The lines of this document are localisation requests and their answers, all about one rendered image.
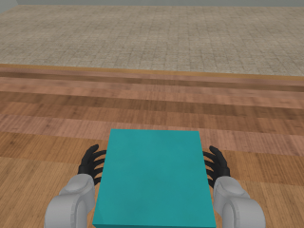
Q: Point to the left robot hand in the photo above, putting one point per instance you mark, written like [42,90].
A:
[88,163]

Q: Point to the right robot forearm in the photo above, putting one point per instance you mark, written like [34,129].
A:
[235,206]

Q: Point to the right robot hand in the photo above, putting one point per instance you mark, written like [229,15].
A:
[219,165]

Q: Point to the left robot forearm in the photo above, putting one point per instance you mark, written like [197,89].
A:
[70,208]

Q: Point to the carton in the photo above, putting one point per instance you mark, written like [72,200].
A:
[154,179]

